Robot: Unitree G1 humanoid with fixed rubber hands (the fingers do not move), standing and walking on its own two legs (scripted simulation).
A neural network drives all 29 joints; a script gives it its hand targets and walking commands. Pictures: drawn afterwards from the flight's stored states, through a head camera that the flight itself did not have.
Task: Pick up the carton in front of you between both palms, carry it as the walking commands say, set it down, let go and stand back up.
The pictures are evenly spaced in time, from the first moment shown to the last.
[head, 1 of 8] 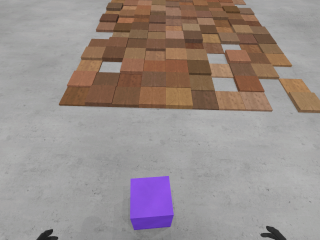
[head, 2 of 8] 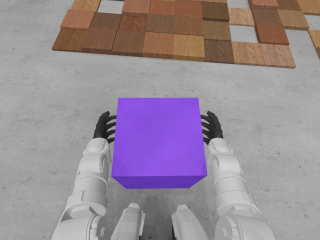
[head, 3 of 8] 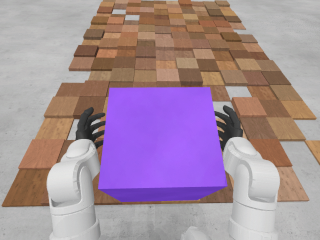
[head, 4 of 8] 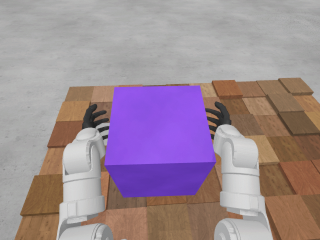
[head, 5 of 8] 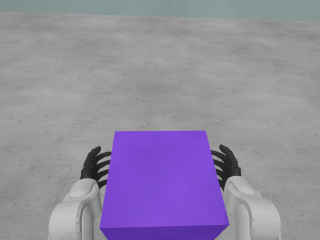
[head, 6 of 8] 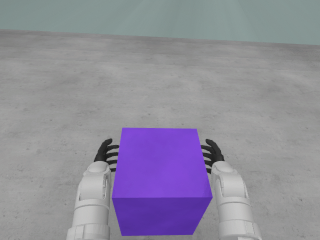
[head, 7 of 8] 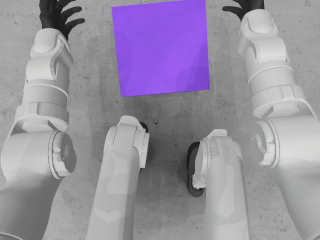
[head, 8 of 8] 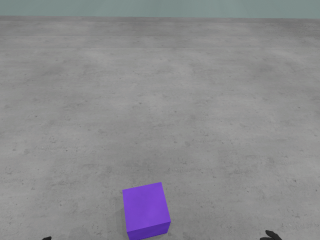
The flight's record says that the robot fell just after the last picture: no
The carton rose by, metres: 0.79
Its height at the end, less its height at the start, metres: +0.00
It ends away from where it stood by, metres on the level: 7.19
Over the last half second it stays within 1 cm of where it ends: yes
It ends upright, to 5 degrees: yes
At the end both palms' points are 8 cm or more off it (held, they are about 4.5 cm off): yes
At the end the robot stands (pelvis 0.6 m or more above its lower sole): yes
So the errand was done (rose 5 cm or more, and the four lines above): yes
